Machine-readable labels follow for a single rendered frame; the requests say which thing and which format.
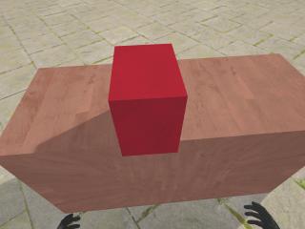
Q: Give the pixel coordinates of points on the carton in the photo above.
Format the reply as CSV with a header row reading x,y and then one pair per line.
x,y
147,99

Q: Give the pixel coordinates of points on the left robot hand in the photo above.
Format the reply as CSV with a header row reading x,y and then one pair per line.
x,y
68,220

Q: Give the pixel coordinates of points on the pedestal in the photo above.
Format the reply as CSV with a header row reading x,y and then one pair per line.
x,y
243,133

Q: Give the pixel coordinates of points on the right robot hand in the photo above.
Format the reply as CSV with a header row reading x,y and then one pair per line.
x,y
267,221

